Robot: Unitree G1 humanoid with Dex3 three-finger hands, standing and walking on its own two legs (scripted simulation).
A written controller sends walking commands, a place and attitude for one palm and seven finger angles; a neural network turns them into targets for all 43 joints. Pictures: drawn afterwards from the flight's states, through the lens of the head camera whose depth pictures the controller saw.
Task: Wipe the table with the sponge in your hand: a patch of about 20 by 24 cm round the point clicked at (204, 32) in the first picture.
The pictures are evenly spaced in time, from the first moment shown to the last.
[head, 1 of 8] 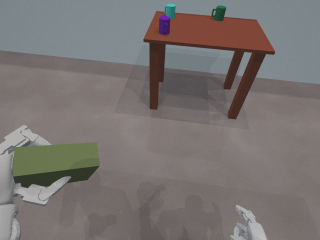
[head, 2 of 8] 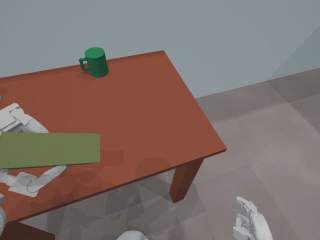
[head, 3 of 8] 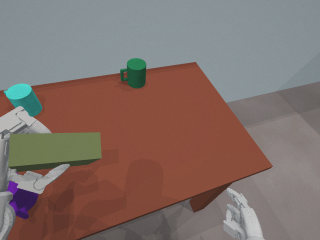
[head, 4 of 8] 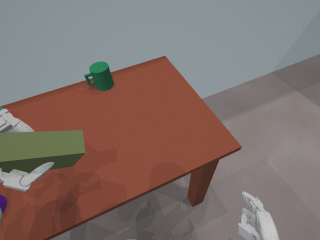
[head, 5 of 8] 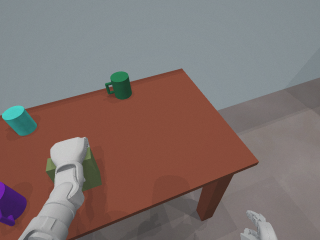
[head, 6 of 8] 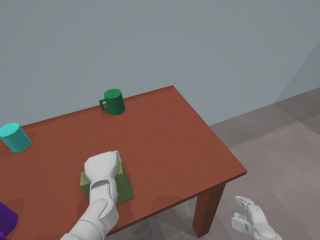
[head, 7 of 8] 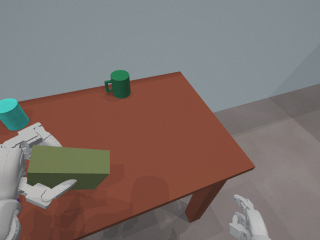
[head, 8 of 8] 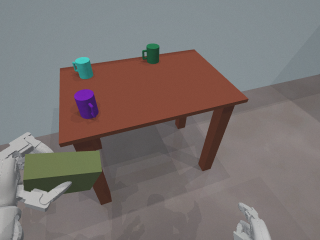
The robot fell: no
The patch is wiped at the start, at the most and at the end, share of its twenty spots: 0.00 1.00 1.00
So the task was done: yes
